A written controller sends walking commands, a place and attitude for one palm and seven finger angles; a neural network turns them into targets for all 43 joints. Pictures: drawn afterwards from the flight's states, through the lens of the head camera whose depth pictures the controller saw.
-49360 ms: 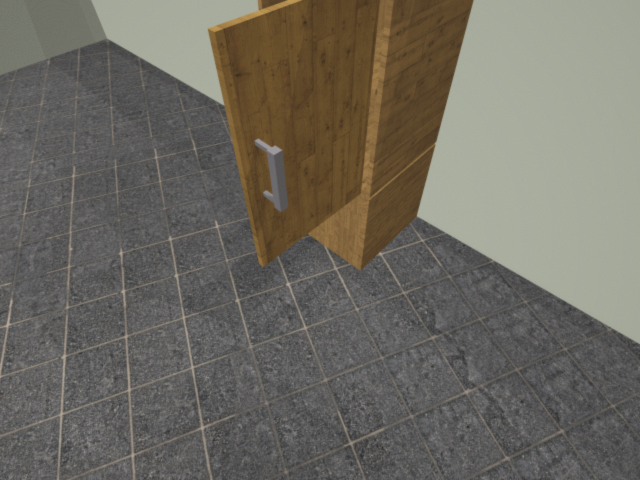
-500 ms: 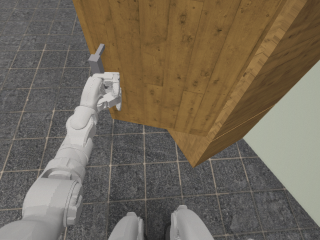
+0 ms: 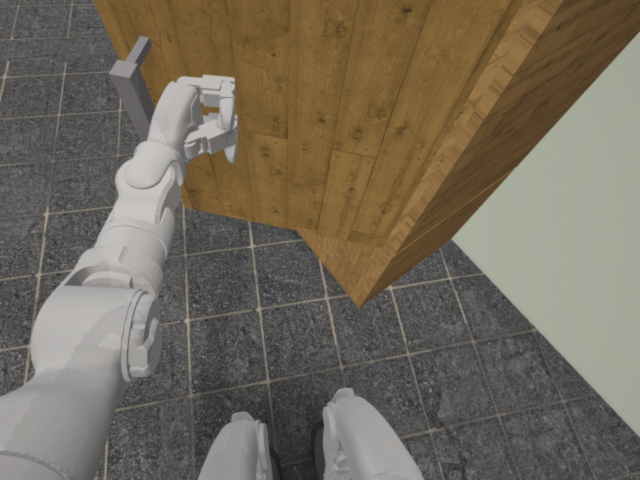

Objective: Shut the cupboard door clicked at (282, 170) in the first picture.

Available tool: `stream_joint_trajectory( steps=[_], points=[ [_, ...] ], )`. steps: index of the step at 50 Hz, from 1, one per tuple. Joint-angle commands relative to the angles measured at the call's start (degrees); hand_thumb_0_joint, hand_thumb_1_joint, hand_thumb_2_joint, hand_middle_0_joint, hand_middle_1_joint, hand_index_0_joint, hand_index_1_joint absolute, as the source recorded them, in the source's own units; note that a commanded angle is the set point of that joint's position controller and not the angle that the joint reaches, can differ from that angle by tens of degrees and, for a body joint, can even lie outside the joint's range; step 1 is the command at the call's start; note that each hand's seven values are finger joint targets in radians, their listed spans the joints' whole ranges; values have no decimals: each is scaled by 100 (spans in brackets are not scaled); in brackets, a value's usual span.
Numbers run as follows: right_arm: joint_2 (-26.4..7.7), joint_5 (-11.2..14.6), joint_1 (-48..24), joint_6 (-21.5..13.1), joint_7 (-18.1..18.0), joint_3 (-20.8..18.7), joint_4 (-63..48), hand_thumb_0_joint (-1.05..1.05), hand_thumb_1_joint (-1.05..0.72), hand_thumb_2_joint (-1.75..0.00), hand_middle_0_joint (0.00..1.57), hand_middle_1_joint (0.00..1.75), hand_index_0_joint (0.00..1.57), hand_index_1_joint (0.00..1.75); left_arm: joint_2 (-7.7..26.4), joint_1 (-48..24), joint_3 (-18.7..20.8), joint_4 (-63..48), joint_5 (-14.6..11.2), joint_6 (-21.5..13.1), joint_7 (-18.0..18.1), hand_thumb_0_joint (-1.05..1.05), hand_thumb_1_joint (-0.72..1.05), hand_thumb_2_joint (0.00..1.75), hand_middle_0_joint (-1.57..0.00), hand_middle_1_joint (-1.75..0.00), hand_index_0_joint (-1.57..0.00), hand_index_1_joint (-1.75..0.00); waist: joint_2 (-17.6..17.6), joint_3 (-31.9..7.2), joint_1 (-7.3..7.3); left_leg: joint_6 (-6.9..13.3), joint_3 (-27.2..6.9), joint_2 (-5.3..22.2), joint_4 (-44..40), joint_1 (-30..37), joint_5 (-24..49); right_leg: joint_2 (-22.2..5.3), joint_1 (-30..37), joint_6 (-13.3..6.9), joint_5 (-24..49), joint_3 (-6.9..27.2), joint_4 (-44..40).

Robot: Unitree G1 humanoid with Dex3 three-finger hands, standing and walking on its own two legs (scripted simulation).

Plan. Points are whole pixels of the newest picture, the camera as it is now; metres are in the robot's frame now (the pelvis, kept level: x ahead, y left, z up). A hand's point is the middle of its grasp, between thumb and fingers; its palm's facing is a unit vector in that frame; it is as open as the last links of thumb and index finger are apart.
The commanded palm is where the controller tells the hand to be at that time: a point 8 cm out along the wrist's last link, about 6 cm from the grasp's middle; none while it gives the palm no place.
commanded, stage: push the door shut along its arc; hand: left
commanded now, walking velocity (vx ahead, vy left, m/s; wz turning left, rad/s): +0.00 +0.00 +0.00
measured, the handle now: (153, 108) +0.56 +0.14 +0.07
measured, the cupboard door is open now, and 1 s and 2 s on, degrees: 43 28 28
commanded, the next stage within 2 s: pull the fist back off the door in 0.58 s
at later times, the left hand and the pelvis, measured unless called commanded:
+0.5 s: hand (241, 115) +0.54 +0.04 +0.08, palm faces -0.44 -0.89 -0.05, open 3.2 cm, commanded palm +0.57 +0.05 +0.07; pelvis +0.00 -0.01 -0.01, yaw +1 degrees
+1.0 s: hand (272, 102) +0.57 +0.00 +0.06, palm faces +0.00 -1.00 -0.07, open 3.1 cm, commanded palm +0.53 +0.05 +0.07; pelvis +0.00 -0.01 -0.01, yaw -1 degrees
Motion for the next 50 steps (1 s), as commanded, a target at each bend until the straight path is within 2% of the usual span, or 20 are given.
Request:
stream_joint_trajectory(
  steps=[1, 3, 5, 7, 9, 10, 12, 13, 19, 22, 34, 35, 36, 38, 39, 41, 43, 45, 49, 50],
  points=[
    [-1033, -18, 1031, -36, -62, -361, -339, 0, -90, -90, 20, 30, 20, 30, 1123, -2755, 381, -951, -4, -208, 7, 0, 90, 90, -130, -150, -130, -150, 271, -2859, -211, -246, -928, 183, -724, 1764, 2163, -21, 1380, 148, 1359, 662, -650],
    [-1043, -14, 1092, -32, -71, -364, -359, 0, -90, -90, 20, 30, 20, 30, 1266, -2930, 463, -1053, 7, -203, -62, 0, 90, 90, -130, -150, -130, -150, 257, -3094, -225, -236, -923, 193, -642, 1803, 2293, -8, 1454, 157, 1529, 676, -589],
    [-1017, -13, 1084, -40, -71, -386, -386, 0, -90, -90, 20, 30, 20, 30, 1140, -3053, 315, -1261, -1, -167, -155, 0, 90, 90, -130, -150, -130, -150, 444, -3211, -224, -241, -890, 182, -640, 1868, 2304, -15, 1512, 160, 1580, 702, -614],
    [-1012, 3, 1126, -49, -89, -396, -358, 0, -90, -90, 20, 30, 20, 30, 906, -3279, 110, -1317, -61, -108, -237, 0, 90, 90, -130, -150, -130, -150, 418, -3232, -357, -215, -926, 195, -597, 2028, 2409, 7, 1362, 166, 1665, 684, -613],
    [-1043, 10, 1159, -43, -110, -396, -271, 0, -90, -90, 20, 30, 20, 30, 989, -3351, 105, -1215, -45, -19, -280, 0, 90, 90, -130, -150, -130, -150, 408, -3149, -387, -224, -949, 212, -609, 2019, 2301, 14, 1304, 173, 1547, 670, -671],
    [-1021, 10, 1139, -56, -117, -393, -237, 0, -90, -90, 20, 30, 20, 30, 779, -3532, -101, -1254, -54, 19, -307, 0, 90, 90, -130, -150, -130, -150, 424, -3073, -481, -212, -942, 210, -597, 2050, 2249, 13, 1205, 183, 1502, 665, -705],
    [-1013, 1, 1182, -113, -141, -393, -180, 0, -90, -90, 20, 30, 20, 30, 613, -3903, -250, -1352, -110, 33, -338, 0, 90, 90, -130, -150, -130, -150, 661, -3156, -542, -203, -990, 205, -559, 2272, 2325, 16, 983, 160, 1469, 641, -678],
    [-1044, -13, 1200, -117, -157, -395, -98, 0, -90, -90, 20, 30, 20, 30, 751, -3936, -175, -1278, -99, 49, -343, 0, 90, 90, -130, -150, -130, -150, 665, -3194, -535, -229, -1015, 220, -549, 2351, 2380, 17, 962, 155, 1475, 619, -676],
    [-1059, -33, 1159, -259, -220, -350, 33, 0, -90, -90, 20, 30, 20, 30, 666, -4310, -303, -1035, -199, 197, -520, 0, 90, 90, -130, -150, -130, -150, 552, -3068, -696, -181, -948, 176, -439, 2047, 2126, 39, 987, 143, 1334, 658, -726],
    [-1064, -39, 1132, -364, -254, -313, 116, 0, -90, -90, 20, 30, 20, 30, 420, -4617, -489, -893, -225, 255, -575, 0, 90, 90, -130, -150, -130, -150, 679, -2837, -808, -150, -1014, 200, -393, 1991, 1988, 45, 645, 127, 1117, 619, -676],
    [-1131, -151, 1187, -602, -306, -312, 334, 0, -90, -90, 20, 30, 20, 30, 432, -5406, -526, -665, -30, 562, -582, 0, 90, 90, -130, -150, -130, -150, 974, -3261, -1029, -139, -1027, 190, 12, 1869, 2041, 64, 143, 133, 1000, 613, -376],
    [-1008, -244, 1478, -628, -234, -271, 88, 0, -90, -90, 20, 30, 20, 30, 820, -5206, 761, -516, -383, 614, 578, 0, 90, 90, -130, -150, -130, -150, 1002, -3295, -742, -273, -1063, 227, -138, 1480, 1754, -1, 390, 114, 908, 727, -418],
    [-981, -292, 1417, -619, -115, -238, 57, 0, -90, -90, 20, 30, 20, 30, 605, -4798, 602, -159, -182, 670, 1167, 0, 90, 90, -130, -150, -130, -150, 926, -3189, -744, -311, -1121, 261, -181, 1248, 1597, -60, 453, 132, 785, 803, -404],
    [-950, -463, 1538, -570, 91, -292, 39, 0, -90, -90, 20, 30, 20, 30, 400, -4839, 826, -239, 15, 442, 2081, 0, 90, 90, -130, -150, -130, -150, 805, -3206, -717, -348, -1142, 263, -218, 1274, 1671, -84, 418, 201, 901, 761, -357],
    [-933, -544, 1567, -549, 206, -321, 6, 0, -90, -90, 20, 30, 20, 30, 313, -4820, 897, -378, 163, 254, 2520, 0, 90, 90, -130, -150, -130, -150, 850, -3378, -668, -368, -1094, 247, -204, 1360, 1751, -99, 473, 226, 1014, 778, -362],
    [-906, -704, 1628, -524, 413, -394, 3, 0, -90, -90, 20, 30, 20, 30, 500, -4774, 949, -732, 791, -278, 3292, 0, 90, 90, -130, -150, -130, -150, 961, -3856, -554, -402, -991, 231, -116, 1491, 2083, -101, 693, 258, 1374, 807, -279],
    [-940, -726, 1756, -444, 563, -498, 36, 0, -90, -90, 20, 30, 20, 30, 544, -4559, 683, -879, 1313, -633, 3480, 0, 90, 90, -130, -150, -130, -150, 819, -4093, -548, -393, -959, 219, -152, 1634, 2424, -50, 981, 304, 1788, 732, -282],
    [-943, -647, 1803, -343, 612, -563, 70, 0, -90, -90, 20, 30, 20, 30, 574, -4278, 546, -862, 1422, -706, 3342, 0, 90, 90, -130, -150, -130, -150, 556, -4094, -538, -355, -840, 184, -307, 1478, 2238, -54, 1548, 333, 1945, 779, -455],
    [-920, -442, 1724, -175, 506, -506, -64, 0, -90, -90, 20, 30, 20, 30, 863, -3742, 936, -749, 908, -477, 2932, 0, 90, 90, -130, -150, -130, -150, 91, -3782, -329, -318, -655, 117, -716, 953, 1653, -102, 2553, 323, 1758, 1018, -867],
    [-881, -410, 1663, -165, 480, -498, -113, 0, -90, -90, 20, 30, 20, 30, 711, -3594, 867, -798, 792, -479, 2867, 0, 90, 90, -130, -150, -130, -150, -14, -3579, -299, -311, -606, 102, -791, 830, 1528, -118, 2701, 321, 1675, 1098, -991]
  ],
)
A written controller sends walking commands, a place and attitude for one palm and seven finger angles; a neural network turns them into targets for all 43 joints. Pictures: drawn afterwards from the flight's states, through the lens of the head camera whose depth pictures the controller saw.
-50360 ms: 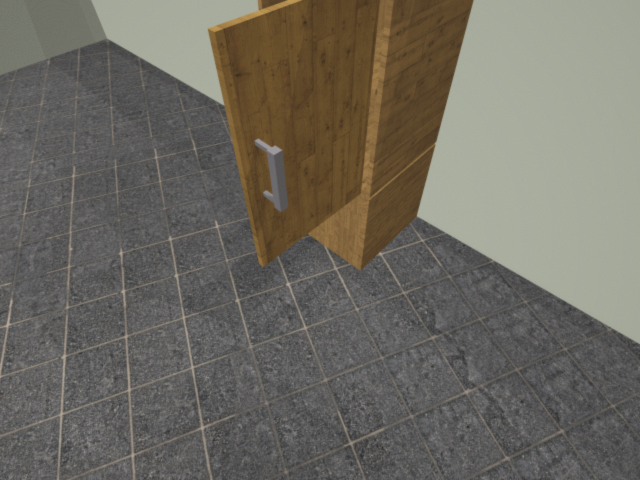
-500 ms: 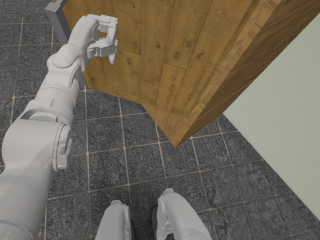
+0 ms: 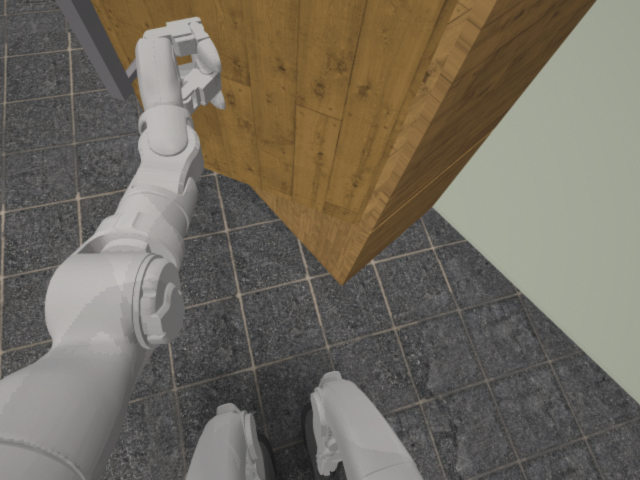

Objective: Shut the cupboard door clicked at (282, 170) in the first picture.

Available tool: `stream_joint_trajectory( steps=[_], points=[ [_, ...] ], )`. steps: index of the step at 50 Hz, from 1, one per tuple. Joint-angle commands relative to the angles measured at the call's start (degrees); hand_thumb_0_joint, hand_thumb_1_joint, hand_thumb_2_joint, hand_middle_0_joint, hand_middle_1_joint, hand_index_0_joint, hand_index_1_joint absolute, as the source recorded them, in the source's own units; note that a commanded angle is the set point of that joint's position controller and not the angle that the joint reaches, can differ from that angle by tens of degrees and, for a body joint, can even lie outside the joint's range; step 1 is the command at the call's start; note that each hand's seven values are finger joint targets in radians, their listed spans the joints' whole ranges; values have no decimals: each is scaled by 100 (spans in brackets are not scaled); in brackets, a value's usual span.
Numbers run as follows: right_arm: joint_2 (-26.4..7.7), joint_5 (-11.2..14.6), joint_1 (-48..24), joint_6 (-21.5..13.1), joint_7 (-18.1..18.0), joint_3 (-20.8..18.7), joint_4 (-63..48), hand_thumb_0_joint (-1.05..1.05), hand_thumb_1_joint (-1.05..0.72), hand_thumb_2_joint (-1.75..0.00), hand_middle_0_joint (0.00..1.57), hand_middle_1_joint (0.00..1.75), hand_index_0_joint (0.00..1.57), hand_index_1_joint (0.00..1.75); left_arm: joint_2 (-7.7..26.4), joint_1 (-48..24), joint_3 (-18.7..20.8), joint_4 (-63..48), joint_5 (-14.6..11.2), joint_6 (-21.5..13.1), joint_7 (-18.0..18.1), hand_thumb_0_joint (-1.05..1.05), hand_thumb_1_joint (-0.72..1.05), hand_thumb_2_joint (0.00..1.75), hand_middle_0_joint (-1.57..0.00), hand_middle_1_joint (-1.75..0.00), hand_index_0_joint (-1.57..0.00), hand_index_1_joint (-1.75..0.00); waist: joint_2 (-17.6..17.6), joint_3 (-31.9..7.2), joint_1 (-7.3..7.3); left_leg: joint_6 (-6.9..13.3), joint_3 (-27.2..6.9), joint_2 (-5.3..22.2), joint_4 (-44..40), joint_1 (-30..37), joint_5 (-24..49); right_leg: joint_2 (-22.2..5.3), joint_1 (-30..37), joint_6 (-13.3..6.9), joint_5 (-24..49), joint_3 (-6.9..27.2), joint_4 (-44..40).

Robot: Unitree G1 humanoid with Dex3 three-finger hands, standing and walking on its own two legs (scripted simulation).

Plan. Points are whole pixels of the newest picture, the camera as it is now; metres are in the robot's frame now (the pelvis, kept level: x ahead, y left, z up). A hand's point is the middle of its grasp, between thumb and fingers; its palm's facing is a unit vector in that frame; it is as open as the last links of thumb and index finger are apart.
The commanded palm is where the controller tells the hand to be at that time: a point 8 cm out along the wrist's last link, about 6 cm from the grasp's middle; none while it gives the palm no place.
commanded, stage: pull the fist back off the door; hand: left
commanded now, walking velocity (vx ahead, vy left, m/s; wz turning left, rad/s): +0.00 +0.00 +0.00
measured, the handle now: (107, 31) +0.65 +0.14 +0.08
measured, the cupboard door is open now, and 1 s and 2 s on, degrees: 28 28 28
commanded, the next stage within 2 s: draw the hand back to the body in 0.56 s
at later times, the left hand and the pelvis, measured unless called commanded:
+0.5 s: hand (208, 141) +0.48 +0.04 +0.08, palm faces -0.01 -1.00 -0.03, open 3.1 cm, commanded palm +0.46 +0.08 +0.09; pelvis +0.02 -0.01 +0.03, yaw +2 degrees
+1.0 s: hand (135, 175) +0.42 +0.09 +0.13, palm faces +0.03 -1.00 -0.04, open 3.1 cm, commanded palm +0.38 +0.14 +0.15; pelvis +0.02 -0.01 +0.07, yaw +1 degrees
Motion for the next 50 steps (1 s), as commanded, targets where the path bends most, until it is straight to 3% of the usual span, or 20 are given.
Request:
stream_joint_trajectory(
  steps=[1, 7, 8, 9, 15, 19, 24, 26, 27, 28, 30, 31, 33, 34, 36, 38, 41, 43, 46, 50],
  points=[
    [-1176, 154, 1205, 43, -159, -435, -338, 0, -90, -90, 20, 30, 20, 30, 1044, -2577, 178, -1357, -427, -391, -165, 0, 90, 90, -130, -150, -130, -150, -195, -3324, 31, -190, -653, -38, -1098, 1388, 1493, -266, 3536, 429, 1588, 1137, -1408],
    [-1108, 166, 1141, -11, -156, -472, -218, 0, -90, -90, 20, 30, 20, 30, 238, -1692, -389, -1395, -490, -907, -313, 0, 90, 90, -130, -150, -130, -150, -302, -2764, 73, -164, -555, -82, -1220, 1655, 1620, -255, 3384, 422, 1870, 1030, -1460],
    [-1120, 172, 1142, 10, -150, -499, -190, 0, -90, -90, 20, 30, 20, 30, 330, -1437, -286, -1333, -495, -917, -329, 0, 90, 90, -130, -150, -130, -150, -282, -2736, 169, -189, -543, -87, -1241, 1711, 1663, -255, 3403, 418, 1901, 1014, -1465],
    [-1116, 183, 1088, 33, -137, -506, -220, 0, -90, -90, 20, 30, 20, 30, 140, -1195, -418, -1332, -535, -895, -361, 0, 90, 90, -130, -150, -130, -150, -220, -2687, 211, -204, -524, -104, -1281, 1758, 1700, -257, 3413, 401, 1944, 996, -1475],
    [-1060, 224, 811, 135, -138, -594, -335, 0, -90, -90, 20, 30, 20, 30, -289, -715, -681, -2167, -732, -1058, -390, 0, 90, 90, -130, -150, -130, -150, -156, -2948, 413, -225, -475, -127, -1324, 2276, 2137, -262, 3617, 411, 2450, 914, -1419],
    [-1015, 249, 577, 194, -155, -640, -382, 0, -90, -90, 20, 30, 20, 30, -727, -583, -1203, -2745, -651, -1264, -288, 0, 90, 90, -130, -150, -130, -150, -82, -2962, 386, -232, -520, -94, -1367, 2757, 2338, -238, 3417, 437, 2558, 777, -1369],
    [-989, 273, 289, 268, -224, -633, -454, 0, -90, -90, 20, 30, 20, 30, -763, -132, -1271, -2873, -606, -1251, -113, 0, 90, 90, -130, -150, -130, -150, -306, -2825, 489, -221, -476, -125, -1428, 2711, 2159, -260, 3580, 473, 2458, 812, -1434],
    [-970, 275, 182, 279, -257, -607, -444, 0, -90, -90, 20, 30, 20, 30, -784, -278, -1312, -2836, -613, -1223, -69, 0, 90, 90, -130, -150, -130, -150, -530, -2643, 424, -191, -457, -147, -1424, 2513, 1940, -285, 3633, 515, 2334, 863, -1500],
    [-984, 273, 171, 275, -284, -593, -477, 0, -90, -90, 20, 30, 20, 30, -653, -325, -1222, -2917, -602, -1247, -29, 0, 90, 90, -130, -150, -130, -150, -426, -2699, 444, -195, -479, -146, -1441, 2567, 2000, -281, 3627, 489, 2380, 853, -1453],
    [-947, 273, 88, 275, -289, -576, -467, 0, -90, -90, 20, 30, 20, 30, -819, -303, -1380, -2844, -575, -1240, -19, 0, 90, 90, -130, -150, -130, -150, -356, -2692, 437, -207, -477, -149, -1457, 2600, 1975, -291, 3573, 483, 2335, 826, -1451],
    [-939, 269, 38, 285, -310, -544, -433, 0, -90, -90, 20, 30, 20, 30, -817, -273, -1324, -2407, -593, -1152, -1, 0, 90, 90, -130, -150, -130, -150, -690, -2299, 355, -186, -468, -161, -1448, 2302, 1671, -292, 3496, 508, 2055, 842, -1546],
    [-949, 270, 15, 284, -327, -519, -434, 0, -90, -90, 20, 30, 20, 30, -656, -262, -1159, -2263, -598, -1132, 3, 0, 90, 90, -130, -150, -130, -150, -773, -2222, 403, -179, -456, -187, -1458, 2084, 1480, -311, 3589, 511, 1854, 914, -1602],
    [-929, 261, -51, 269, -351, -488, -454, 0, -90, -90, 20, 30, 20, 30, -632, -402, -1157, -2228, -579, -1165, -9, 0, 90, 90, -130, -150, -130, -150, -673, -2339, 378, -172, -446, -197, -1440, 2031, 1422, -336, 3604, 514, 1817, 952, -1579],
    [-916, 265, -63, 261, -349, -483, -466, 0, -90, -90, 20, 30, 20, 30, -683, -381, -1179, -2164, -593, -1167, -26, 0, 90, 90, -130, -150, -130, -150, -595, -2326, 411, -183, -444, -204, -1432, 2027, 1409, -329, 3574, 497, 1784, 954, -1573],
    [-956, 283, -77, 254, -340, -502, -615, 0, -90, -90, 20, 30, 20, 30, -282, -1, -809, -2706, -663, -1232, -86, 0, 90, 90, -130, -150, -130, -150, -390, -3014, 740, -214, -435, -198, -1558, 2428, 1759, -313, 4015, 447, 2108, 936, -1506],
    [-929, 346, -131, 277, -332, -498, -844, 0, -90, -90, 20, 30, 20, 30, -194, 839, -732, -3257, -772, -1136, -236, 0, 90, 90, -130, -150, -130, -150, -308, -3457, 1012, -241, -377, -184, -1707, 2759, 2262, -285, 4544, 437, 2738, 922, -1516],
    [-895, 495, -205, 361, -395, -484, -1028, 0, -90, -90, 20, 30, 20, 30, -194, 1609, -915, -3838, -893, -760, -520, 0, 90, 90, -130, -150, -130, -150, -852, -2834, 1052, -192, -270, -168, -2047, 2635, 2028, -303, 5053, 535, 2647, 1052, -1993],
    [-871, 589, -315, 362, -475, -469, -1157, 0, -90, -90, 20, 30, 20, 30, -335, 1895, -1123, -4458, -1068, -572, -692, 0, 90, 90, -130, -150, -130, -150, -945, -2572, 1056, -171, -257, -144, -2296, 2893, 1925, -317, 5197, 562, 2417, 1079, -2305],
    [-845, 692, -500, 297, -617, -439, -1244, 0, -90, -90, 20, 30, 20, 30, -401, 2330, -1264, -5324, -1365, -378, -882, 0, 90, 90, -130, -150, -130, -150, -1027, -2115, 1075, -149, -251, -134, -2597, 3237, 1742, -344, 5348, 552, 1973, 1102, -2755],
    [-829, 743, -713, 158, -751, -384, -1236, 0, -90, -90, 20, 30, 20, 30, -286, 3065, -1318, -5738, -1442, -241, -1071, 0, 90, 90, -130, -150, -130, -150, -855, -1463, 1137, -144, -295, -110, -2946, 3620, 1527, -369, 5225, 486, 1406, 1042, -3105]
  ],
)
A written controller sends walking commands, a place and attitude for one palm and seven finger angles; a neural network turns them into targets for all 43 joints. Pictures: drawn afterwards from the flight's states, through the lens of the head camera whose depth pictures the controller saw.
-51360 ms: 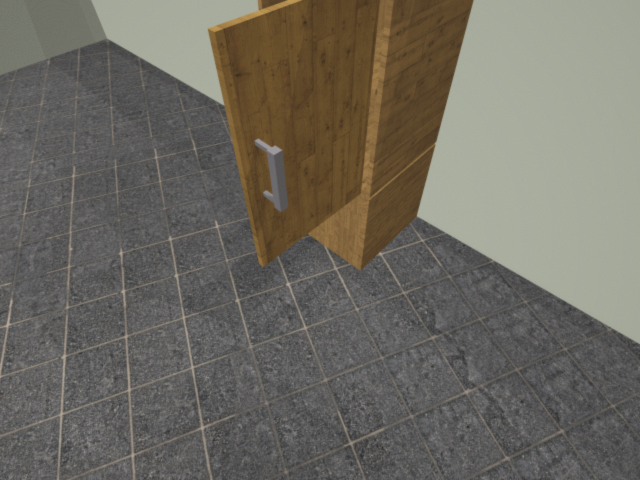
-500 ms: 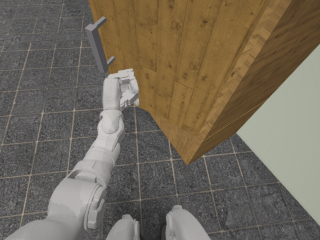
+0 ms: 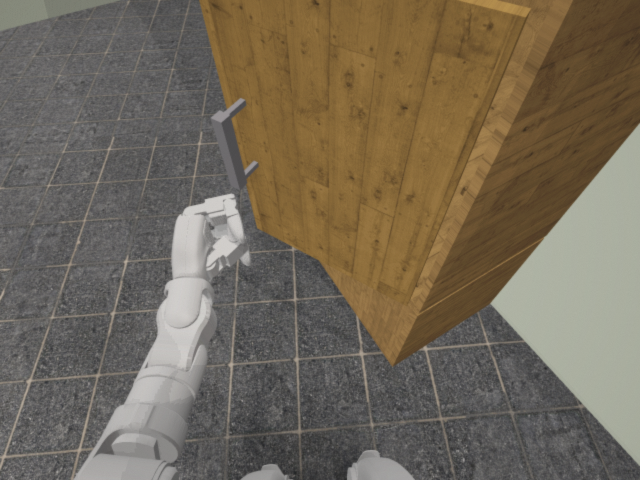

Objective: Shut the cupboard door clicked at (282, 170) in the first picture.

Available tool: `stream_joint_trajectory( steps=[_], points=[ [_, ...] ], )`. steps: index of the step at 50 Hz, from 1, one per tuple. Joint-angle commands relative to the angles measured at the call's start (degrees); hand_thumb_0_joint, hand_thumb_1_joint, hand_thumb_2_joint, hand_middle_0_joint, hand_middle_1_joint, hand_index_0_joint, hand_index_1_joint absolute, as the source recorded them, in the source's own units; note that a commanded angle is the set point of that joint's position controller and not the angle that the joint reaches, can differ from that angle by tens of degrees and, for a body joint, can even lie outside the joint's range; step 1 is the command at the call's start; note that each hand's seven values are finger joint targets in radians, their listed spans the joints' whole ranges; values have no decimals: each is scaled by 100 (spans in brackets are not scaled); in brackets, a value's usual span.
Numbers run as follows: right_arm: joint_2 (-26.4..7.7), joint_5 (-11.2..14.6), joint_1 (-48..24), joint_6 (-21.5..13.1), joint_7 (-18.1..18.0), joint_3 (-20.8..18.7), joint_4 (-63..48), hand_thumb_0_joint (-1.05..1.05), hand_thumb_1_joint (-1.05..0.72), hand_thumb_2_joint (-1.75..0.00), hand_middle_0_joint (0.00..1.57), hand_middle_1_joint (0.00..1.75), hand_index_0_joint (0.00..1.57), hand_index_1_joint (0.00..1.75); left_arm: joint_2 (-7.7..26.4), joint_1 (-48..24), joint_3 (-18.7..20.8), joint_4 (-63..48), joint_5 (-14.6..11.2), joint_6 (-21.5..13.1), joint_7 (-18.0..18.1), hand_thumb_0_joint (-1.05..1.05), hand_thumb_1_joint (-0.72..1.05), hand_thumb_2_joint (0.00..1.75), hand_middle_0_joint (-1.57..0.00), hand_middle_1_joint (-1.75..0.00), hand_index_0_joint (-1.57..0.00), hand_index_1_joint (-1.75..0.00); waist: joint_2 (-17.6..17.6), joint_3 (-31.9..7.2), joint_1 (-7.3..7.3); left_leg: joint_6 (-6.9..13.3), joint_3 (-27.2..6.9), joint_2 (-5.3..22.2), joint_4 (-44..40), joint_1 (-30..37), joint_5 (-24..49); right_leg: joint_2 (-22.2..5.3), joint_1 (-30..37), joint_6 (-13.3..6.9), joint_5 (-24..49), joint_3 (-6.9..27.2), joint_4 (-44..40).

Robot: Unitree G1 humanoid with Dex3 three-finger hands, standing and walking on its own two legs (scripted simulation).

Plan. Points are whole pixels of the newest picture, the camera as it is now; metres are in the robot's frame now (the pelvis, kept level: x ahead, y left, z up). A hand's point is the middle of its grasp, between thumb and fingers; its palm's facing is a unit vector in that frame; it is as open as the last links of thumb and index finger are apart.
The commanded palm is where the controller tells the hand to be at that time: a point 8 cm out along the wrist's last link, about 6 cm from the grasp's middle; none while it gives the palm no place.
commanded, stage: draw the hand back to the body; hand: left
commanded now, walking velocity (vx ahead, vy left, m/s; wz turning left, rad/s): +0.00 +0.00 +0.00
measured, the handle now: (238, 146) +0.63 +0.13 +0.01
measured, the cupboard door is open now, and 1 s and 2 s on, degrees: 28 28 28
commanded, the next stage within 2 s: step back with the hand held close in 1.26 s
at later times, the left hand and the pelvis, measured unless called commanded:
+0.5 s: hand (97, 303) +0.28 +0.20 +0.14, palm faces +0.17 -0.96 -0.24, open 3.5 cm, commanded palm +0.24 +0.25 +0.16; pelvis +0.03 +0.02 +0.05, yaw +2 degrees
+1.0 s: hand out of the picture +0.19 +0.32 +0.21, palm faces +0.51 -0.75 -0.43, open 6.9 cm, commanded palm +0.15 +0.34 +0.23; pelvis +0.02 +0.03 +0.05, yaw +3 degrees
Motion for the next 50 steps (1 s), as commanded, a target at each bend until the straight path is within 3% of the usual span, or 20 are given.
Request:
stream_joint_trajectory(
  steps=[1, 3, 5, 7, 9, 10, 11, 12, 14, 16, 22, 29, 31, 36, 39, 44, 45, 47, 50],
  points=[
    [-725, 97, -374, -364, -198, -253, -855, 0, -90, -90, 20, 30, 20, 30, 541, -1320, -54, -1856, -124, -213, -244, 0, 90, 90, -130, -150, -130, -150, -562, -1567, 8, -53, -298, 24, -910, 588, 889, -400, 2175, 465, 868, 822, -1304],
    [-709, 137, -508, -412, -218, -230, -920, 0, -90, -90, 20, 30, 20, 30, 596, -923, -54, -2202, -165, -100, -350, 0, 90, 90, -130, -150, -130, -150, -133, -1474, 106, -62, -323, 38, -1076, 933, 1063, -397, 2206, 409, 1055, 724, -1319],
    [-705, 166, -654, -453, -231, -207, -1033, 0, -90, -90, 20, 30, 20, 30, 703, -409, 9, -2630, -264, 43, -472, 0, 90, 90, -127, -147, -127, -147, -234, -1526, 208, -66, -346, 48, -1196, 1104, 1273, -400, 2467, 391, 1322, 665, -1330],
    [-716, 191, -780, -468, -271, -167, -1117, 0, -90, -90, 20, 30, 20, 30, 913, 108, 183, -2858, -344, 237, -571, 0, 90, 90, -122, -141, -122, -141, -295, -1339, 294, -68, -359, 57, -1319, 1140, 1362, -411, 2642, 388, 1443, 656, -1391],
    [-673, 223, -951, -514, -295, -150, -1221, 0, -90, -90, 20, 30, 20, 30, 914, 296, 170, -3476, -414, 362, -660, 0, 90, 90, -116, -135, -116, -135, -155, -1362, 320, -62, -371, 63, -1398, 1389, 1597, -399, 2775, 372, 1764, 581, -1368],
    [-498, 226, -1215, -350, -409, -164, -1296, 0, -90, -90, 20, 30, 20, 30, 1112, 564, -251, -3855, 29, 641, -480, 0, 90, 90, -113, -132, -113, -132, -370, -1517, 395, -114, -417, 96, -1724, 1619, 1607, -614, 3310, 452, 1818, 945, -1701],
    [-484, 235, -1295, -305, -491, -137, -1383, 0, -90, -90, 20, 30, 20, 30, 1045, 683, -264, -4197, 36, 842, -379, 0, 90, 90, -111, -129, -111, -129, -357, -1266, 338, -96, -405, 108, -1867, 1739, 1600, -614, 3360, 468, 1776, 889, -1860],
    [-494, 218, -1353, -282, -558, -104, -1376, 0, -90, -90, 20, 30, 20, 30, 1075, 818, -294, -4347, 73, 1016, -319, 0, 90, 90, -108, -126, -108, -126, -175, -1092, 348, -78, -426, 122, -1978, 1910, 1686, -601, 3375, 436, 1834, 834, -1963],
    [-477, 198, -1451, -263, -649, -40, -1298, 0, -90, -90, 20, 30, 20, 30, 1175, 1100, -176, -4482, 138, 1261, -193, 0, 90, 90, -102, -120, -102, -120, -162, -642, 369, -84, -481, 172, -2224, 2180, 1792, -547, 3345, 392, 1822, 700, -2143],
    [-466, 174, -1526, -254, -717, 6, -1285, 0, -90, -90, 20, 30, 20, 30, 1283, 1307, -27, -4667, 165, 1455, -122, 0, 90, 90, -97, -114, -97, -114, -310, -504, 379, -78, -503, 183, -2404, 2425, 1848, -523, 3477, 373, 1793, 626, -2325],
    [-467, 79, -1654, -384, -734, 93, -1222, 0, -90, -90, 20, 30, 20, 30, 1390, 2017, 189, -5440, 223, 1797, -49, 0, 90, 90, -81, -96, -81, -96, 134, -273, 466, -165, -600, 249, -2827, 3170, 2589, -462, 3760, 287, 2098, 406, -2657],
    [-482, -20, -1667, -559, -625, 89, -1160, 0, -90, -90, 20, 30, 20, 30, 1691, 3087, 794, -6271, 247, 1964, 45, 0, 90, 90, -61, -75, -61, -75, 55, -210, 562, -364, -703, 355, -3000, 3549, 3757, -431, 4036, 296, 2543, 293, -2824],
    [-481, -28, -1688, -577, -607, 72, -1135, 0, -90, -90, 20, 30, 20, 30, 1819, 3281, 1046, -6415, 244, 1975, 72, 0, 90, 90, -56, -69, -56, -69, 9, -152, 582, -383, -705, 345, -3037, 3490, 3636, -427, 4073, 301, 2448, 275, -2868],
    [-487, -23, -1730, -712, -588, 19, -1046, 0, -90, -90, 20, 30, 20, 30, 2162, 3771, 1645, -6863, 223, 1868, 138, 0, 90, 90, -42, -54, -42, -54, 266, -137, 668, -434, -757, 368, -3093, 3445, 3620, -429, 4171, 304, 2268, 261, -2905],
    [-524, -16, -1774, -785, -580, -26, -993, 0, -90, -90, 20, 30, 20, 30, 2312, 4102, 1979, -6885, 168, 1804, 156, 0, 90, 90, -34, -45, -34, -45, 108, 65, 700, -392, -739, 349, -3158, 3252, 3140, -436, 4140, 306, 2035, 271, -2972],
    [-553, 21, -1775, -943, -595, -100, -897, 0, -90, -90, 20, 30, 20, 30, 2667, 4517, 2644, -7071, 127, 1612, 216, 0, 90, 90, -20, -30, -20, -30, 307, 173, 775, -388, -764, 350, -3227, 3042, 2682, -427, 4146, 291, 1694, 283, -2975],
    [-550, 19, -1775, -982, -596, -99, -860, 0, -90, -90, 20, 30, 20, 30, 2385, 4506, 2371, -6948, 147, 1595, 191, 0, 90, 90, -20, -30, -20, -30, 278, 364, 716, -369, -752, 346, -3252, 3031, 2514, -434, 3965, 308, 1573, 271, -2987],
    [-636, 15, -1721, -1050, -587, -133, -796, 0, -90, -90, 20, 30, 20, 30, 2162, 4449, 2133, -6759, 170, 1578, 176, 0, 90, 90, -20, -30, -20, -30, 174, 567, 657, -362, -823, 384, -3310, 3012, 2352, -438, 3788, 317, 1410, 251, -3007],
    [-668, 10, -1686, -1102, -608, -172, -777, 0, -90, -90, 20, 30, 20, 30, 2259, 4297, 2176, -6779, 208, 1522, 220, 0, 90, 90, -20, -30, -20, -30, 64, 476, 662, -313, -838, 371, -3337, 3010, 2018, -430, 3776, 325, 1241, 268, -2974]
  ],
)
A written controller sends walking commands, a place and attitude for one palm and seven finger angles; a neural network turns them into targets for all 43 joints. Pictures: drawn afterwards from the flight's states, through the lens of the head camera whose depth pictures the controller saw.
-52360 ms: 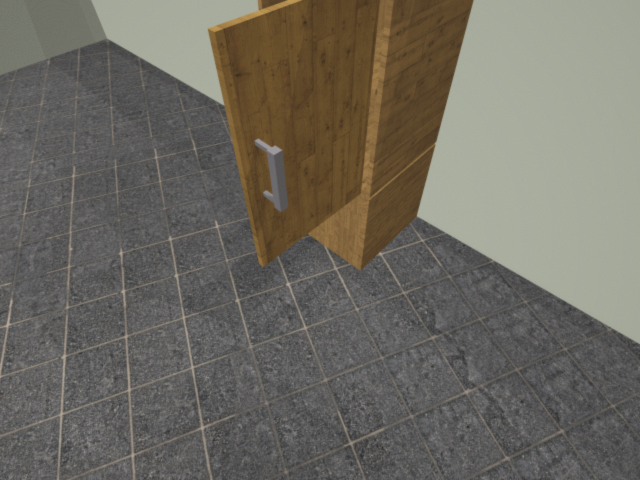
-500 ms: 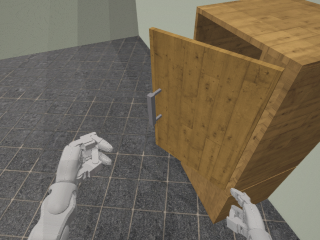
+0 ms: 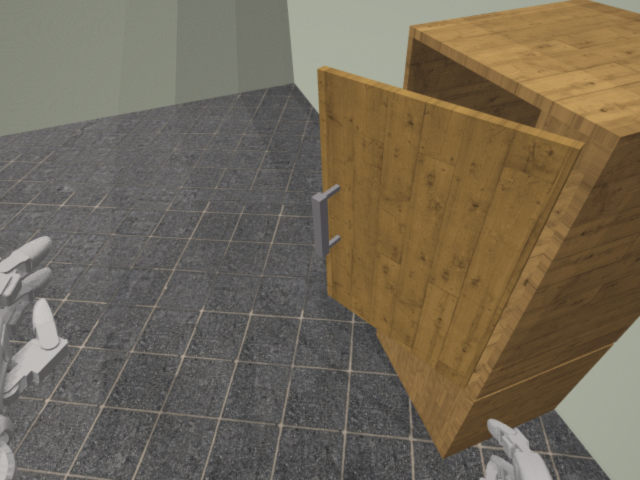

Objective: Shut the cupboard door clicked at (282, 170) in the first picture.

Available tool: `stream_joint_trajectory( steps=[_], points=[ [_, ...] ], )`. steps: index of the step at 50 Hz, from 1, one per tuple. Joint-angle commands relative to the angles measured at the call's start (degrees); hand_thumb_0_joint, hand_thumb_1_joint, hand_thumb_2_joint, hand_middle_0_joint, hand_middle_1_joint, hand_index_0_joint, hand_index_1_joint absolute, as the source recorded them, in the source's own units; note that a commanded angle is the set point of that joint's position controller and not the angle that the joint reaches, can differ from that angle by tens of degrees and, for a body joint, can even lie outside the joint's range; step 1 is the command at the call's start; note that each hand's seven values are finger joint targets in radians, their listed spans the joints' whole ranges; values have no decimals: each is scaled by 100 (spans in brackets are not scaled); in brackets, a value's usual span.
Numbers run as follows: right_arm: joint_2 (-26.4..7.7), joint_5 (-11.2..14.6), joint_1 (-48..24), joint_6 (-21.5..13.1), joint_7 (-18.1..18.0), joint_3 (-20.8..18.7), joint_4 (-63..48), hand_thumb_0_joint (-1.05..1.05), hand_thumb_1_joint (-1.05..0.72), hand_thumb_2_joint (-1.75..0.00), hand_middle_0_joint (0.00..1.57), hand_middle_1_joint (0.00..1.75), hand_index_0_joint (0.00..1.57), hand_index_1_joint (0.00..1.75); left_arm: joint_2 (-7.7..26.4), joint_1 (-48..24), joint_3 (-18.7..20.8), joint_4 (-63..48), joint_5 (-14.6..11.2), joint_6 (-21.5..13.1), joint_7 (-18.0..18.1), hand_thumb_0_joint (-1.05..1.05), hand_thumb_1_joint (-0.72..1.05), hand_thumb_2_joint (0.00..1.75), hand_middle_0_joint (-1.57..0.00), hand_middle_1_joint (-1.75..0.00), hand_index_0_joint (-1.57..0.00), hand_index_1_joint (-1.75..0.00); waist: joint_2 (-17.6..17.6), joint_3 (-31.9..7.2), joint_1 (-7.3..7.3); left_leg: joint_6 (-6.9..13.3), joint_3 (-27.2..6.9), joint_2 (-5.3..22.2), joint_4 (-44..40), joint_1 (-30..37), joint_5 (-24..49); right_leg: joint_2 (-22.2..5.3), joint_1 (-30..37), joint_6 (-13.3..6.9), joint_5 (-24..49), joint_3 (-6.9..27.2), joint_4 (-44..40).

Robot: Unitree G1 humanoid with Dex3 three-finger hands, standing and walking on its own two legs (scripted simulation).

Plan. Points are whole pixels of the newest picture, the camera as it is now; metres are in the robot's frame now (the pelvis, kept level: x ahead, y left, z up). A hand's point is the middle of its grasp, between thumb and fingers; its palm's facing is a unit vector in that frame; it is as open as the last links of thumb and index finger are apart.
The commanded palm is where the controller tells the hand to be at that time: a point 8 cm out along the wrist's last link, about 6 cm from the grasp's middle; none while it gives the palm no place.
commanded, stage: draw the hand back to the body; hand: left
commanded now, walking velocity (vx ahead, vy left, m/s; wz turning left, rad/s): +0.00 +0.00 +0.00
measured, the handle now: (328, 221) +0.61 +0.07 -0.04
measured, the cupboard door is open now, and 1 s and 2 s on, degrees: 28 28 28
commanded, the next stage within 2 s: step back with the hand held close in 0.26 s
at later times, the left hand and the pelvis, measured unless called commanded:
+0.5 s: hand (77, 340) +0.19 +0.26 +0.16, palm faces +0.46 -0.77 -0.43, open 7.4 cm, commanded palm +0.13 +0.29 +0.17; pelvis -0.01 -0.01 +0.00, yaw +0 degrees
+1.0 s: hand (44, 378) +0.15 +0.27 +0.16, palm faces +0.39 -0.79 -0.48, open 7.4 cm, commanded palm +0.10 +0.31 +0.17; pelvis -0.06 +0.02 -0.02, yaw -3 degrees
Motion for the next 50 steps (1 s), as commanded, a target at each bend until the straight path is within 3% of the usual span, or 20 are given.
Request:
stream_joint_trajectory(
  steps=[1, 7, 9, 12, 19, 20, 21, 23, 25, 28, 31, 32, 35, 39, 46, 50],
  points=[
    [-583, -7, -866, -414, -82, -233, -979, 0, -90, -90, 20, 30, 20, 30, 892, -710, 350, -1031, 17, -410, 78, 0, 90, 90, -20, -30, -20, -30, -342, -95, -112, -480, -529, 625, -607, -562, 960, -274, 159, 36, 317, 316, -209],
    [-536, -29, -907, -509, -117, -202, -923, 0, -90, -90, 20, 30, 20, 30, 1191, -672, 645, -1266, 19, -498, 106, 0, 90, 90, -20, -30, -20, -30, 25, -330, -14, -494, -472, 584, -545, -574, 1249, -281, 436, -6, 562, 369, -205],
    [-487, -24, -906, -517, -108, -179, -921, 0, -90, -90, 20, 30, 20, 30, 1076, -660, 564, -1288, 8, -488, 91, 0, 90, 90, -20, -30, -20, -30, 186, -236, -35, -528, -464, 591, -546, -548, 1372, -277, 387, -10, 634, 373, -189],
    [-503, -34, -887, -512, -94, -201, -905, 0, -90, -90, 20, 30, 20, 30, 1104, -527, 638, -1164, -12, -471, 74, 0, 90, 90, -20, -30, -20, -30, -63, -226, -21, -512, -411, 585, -517, -592, 1440, -270, 426, -13, 713, 385, -239],
    [-483, -28, -894, -447, -71, -211, -943, 0, -90, -90, 20, 30, 20, 30, 975, -538, 523, -1127, -30, -456, 33, 0, 90, 90, -20, -30, -20, -30, -147, -236, -62, -450, -352, 579, -509, -522, 1305, -286, 340, 12, 651, 424, -277],
    [-690, -91, -815, -319, -162, -298, -1199, 0, -90, -90, 20, 30, 20, 30, 1671, -1286, 1314, -1537, 53, -701, 170, 0, 90, 90, -20, -30, -20, -30, -196, -20, -301, -299, -677, 731, -317, -1046, 675, -616, 199, -66, 891, 1184, -385],
    [-623, -172, -673, -220, -216, -319, -1068, 0, -90, -90, 20, 30, 20, 30, 1142, -692, 929, -1051, 62, -707, 180, 0, 90, 90, -20, -30, -20, -30, -642, -139, -383, -260, -663, 671, 34, -886, 469, -899, -58, -157, 801, 1440, -504],
    [-596, -196, -619, -82, -214, -347, -1080, 0, -90, -90, 20, 30, 20, 30, 927, -398, 719, -985, 134, -741, 213, 0, 90, 90, -20, -30, -20, -30, -799, -369, -453, -268, -589, 636, 457, -819, 373, -1234, -320, -261, 802, 1714, -553],
    [-580, -179, -523, 46, -217, -373, -1119, 0, -90, -90, 20, 30, 20, 30, 810, -197, 563, -1082, 195, -748, 291, 0, 90, 90, -20, -30, -20, -30, -699, -491, -510, -275, -597, 682, 611, -908, 341, -1354, -423, -307, 652, 1770, -489],
    [-597, -124, -532, 140, -251, -387, -1205, 0, -90, -90, 20, 30, 20, 30, 1077, -76, 755, -1404, 203, -792, 389, 0, 90, 90, -20, -30, -20, -30, -503, -792, -520, -305, -692, 891, 545, -1030, 1192, -1299, -189, -321, 1529, 1519, 103],
    [-624, -20, -694, 164, -253, -356, -1306, 0, -90, -90, 20, 30, 20, 30, 1446, -40, 1018, -1731, 124, -907, 338, 0, 90, 90, -20, -30, -20, -30, -296, -1049, -428, -223, -846, 1094, 169, -1274, 1972, -935, 167, -71, 2198, 1182, 759],
    [-649, -35, -750, 158, -279, -367, -1321, 0, -90, -90, 20, 30, 20, 30, 1592, -98, 1154, -1903, 123, -928, 328, 0, 90, 90, -20, -30, -20, -30, -34, -1054, -410, -245, -937, 1166, 127, -1365, 2464, -841, 268, -32, 2443, 1084, 938],
    [-633, -55, -679, 196, -266, -372, -1420, 0, -90, -90, 20, 30, 20, 30, 1547, 94, 1161, -1970, 99, -910, 278, 0, 90, 90, -20, -30, -20, -30, 126, -1093, -384, -293, -942, 1291, 173, -1385, 3342, -623, 242, 53, 2211, 981, 1200],
    [-672, -96, -627, 209, -213, -412, -1467, 0, -90, -90, 20, 30, 20, 30, 1437, 356, 1209, -1747, 107, -914, 228, 0, 90, 90, -20, -30, -20, -30, 93, -785, -376, -170, -1064, 1477, -126, -2052, 2342, -441, 291, 123, 1418, 948, 1323],
    [-750, -78, -528, 186, -225, -420, -1527, 0, -90, -90, 20, 30, 20, 30, 1281, 63, 1151, -1563, 236, -963, 238, 0, 90, 90, -20, -30, -20, -30, -173, -326, -438, 125, -1209, 1393, -523, -3708, -1275, -449, 661, 129, 822, 1196, 1466],
    [-780, -105, -488, 107, -257, -415, -1517, 0, -90, -90, 20, 30, 20, 30, 1273, -250, 1152, -1671, 337, -1048, 260, 0, 90, 90, -20, -30, -20, -30, -189, -284, -452, 241, -1399, 1432, -722, -4160, -2172, -371, 785, 161, 510, 1156, 1700]
  ],
)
